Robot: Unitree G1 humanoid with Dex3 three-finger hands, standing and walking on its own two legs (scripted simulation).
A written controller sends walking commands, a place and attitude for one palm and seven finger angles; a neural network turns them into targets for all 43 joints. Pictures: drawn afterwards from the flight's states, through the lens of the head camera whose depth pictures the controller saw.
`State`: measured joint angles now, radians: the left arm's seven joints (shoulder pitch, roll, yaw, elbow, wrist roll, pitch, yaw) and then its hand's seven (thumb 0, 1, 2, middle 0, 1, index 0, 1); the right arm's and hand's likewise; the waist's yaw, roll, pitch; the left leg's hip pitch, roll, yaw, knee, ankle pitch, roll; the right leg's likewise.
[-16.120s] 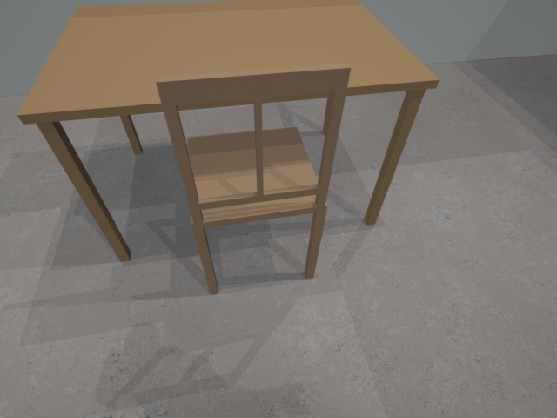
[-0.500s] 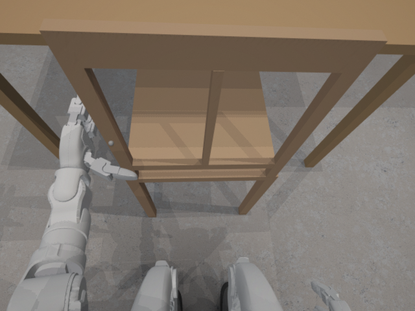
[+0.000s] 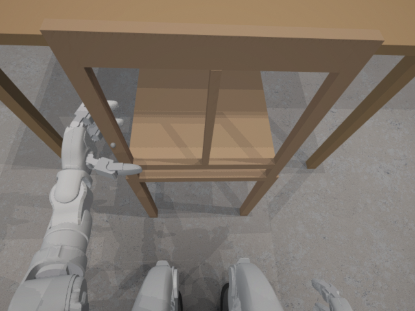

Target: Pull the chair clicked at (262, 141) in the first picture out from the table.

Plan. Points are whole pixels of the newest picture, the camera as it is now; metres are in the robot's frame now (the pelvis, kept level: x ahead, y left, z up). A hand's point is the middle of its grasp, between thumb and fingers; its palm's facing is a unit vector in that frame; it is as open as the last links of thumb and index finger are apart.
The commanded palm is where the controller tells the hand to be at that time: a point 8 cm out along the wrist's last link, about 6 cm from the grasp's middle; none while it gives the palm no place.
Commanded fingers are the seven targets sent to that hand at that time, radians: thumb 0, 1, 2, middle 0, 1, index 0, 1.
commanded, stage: hook a spindle and tug to test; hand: left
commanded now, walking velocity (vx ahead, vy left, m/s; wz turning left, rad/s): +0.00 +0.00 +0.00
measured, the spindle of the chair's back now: (209, 126) +0.45 +0.00 +0.04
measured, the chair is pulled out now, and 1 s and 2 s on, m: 0.00 0.02 0.10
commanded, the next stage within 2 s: step backward, pulling the chair out in 1.00 s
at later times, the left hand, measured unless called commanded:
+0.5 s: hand (116, 145) +0.42 +0.17 +0.02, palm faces +0.01 -1.00 -0.03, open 6.2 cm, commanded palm +0.38 +0.22 +0.02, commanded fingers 0.00 0.90 0.90 -0.50 -1.45 -0.50 -1.45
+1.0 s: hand (117, 156) +0.39 +0.17 +0.02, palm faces +0.03 -1.00 -0.03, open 6.0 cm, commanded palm +0.36 +0.22 +0.02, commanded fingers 0.00 0.90 0.90 -0.50 -1.45 -0.50 -1.45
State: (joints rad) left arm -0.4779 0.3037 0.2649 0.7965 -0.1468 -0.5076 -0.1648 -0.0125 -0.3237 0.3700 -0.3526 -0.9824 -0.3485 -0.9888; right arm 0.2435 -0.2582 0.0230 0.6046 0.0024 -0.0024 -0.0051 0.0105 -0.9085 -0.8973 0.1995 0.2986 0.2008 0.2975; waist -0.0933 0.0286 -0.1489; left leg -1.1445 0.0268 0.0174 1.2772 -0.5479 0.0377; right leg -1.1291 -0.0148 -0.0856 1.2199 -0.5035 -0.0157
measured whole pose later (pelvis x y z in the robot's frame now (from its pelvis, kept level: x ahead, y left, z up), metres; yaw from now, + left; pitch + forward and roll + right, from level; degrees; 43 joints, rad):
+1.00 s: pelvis +0.02 +0.00 +0.01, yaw -1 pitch +23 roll -2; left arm -0.24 0.24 0.22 0.54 -0.17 -0.47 -0.12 0.01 0.65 0.74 -0.35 -1.40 -0.37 -1.42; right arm 0.24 -0.25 0.01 0.55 0.01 0.00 0.02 0.01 -0.91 -0.90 0.20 0.30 0.20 0.30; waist -0.09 0.03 -0.16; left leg -1.08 0.03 0.04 1.24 -0.57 0.04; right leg -1.09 0.00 -0.06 1.19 -0.52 -0.01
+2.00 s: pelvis -0.05 +0.00 +0.10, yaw -1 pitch +3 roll +0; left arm -0.33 0.15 -0.01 0.97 -0.05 -0.27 0.13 0.04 0.63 0.68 -0.26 -1.18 -0.50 -1.45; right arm 0.25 -0.26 0.01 0.69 0.06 0.06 -0.12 0.01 -0.91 -0.90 0.20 0.30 0.20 0.30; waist -0.05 0.02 0.07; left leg -0.44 0.01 0.08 0.57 -0.18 0.04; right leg -0.45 0.00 -0.03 0.54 -0.15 -0.01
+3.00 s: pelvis -0.12 +0.02 +0.09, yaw -2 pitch +2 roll +1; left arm -0.31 0.15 -0.05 0.84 0.00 -0.22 0.11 0.00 0.61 0.69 -0.22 -1.23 -0.50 -1.45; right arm 0.25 -0.20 0.00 0.69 0.02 0.03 -0.10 0.01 -0.91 -0.90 0.20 0.30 0.20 0.30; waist -0.05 -0.01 0.09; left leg -0.36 0.05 0.03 0.67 -0.35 -0.05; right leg -0.51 -0.05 -0.01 0.63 -0.15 0.01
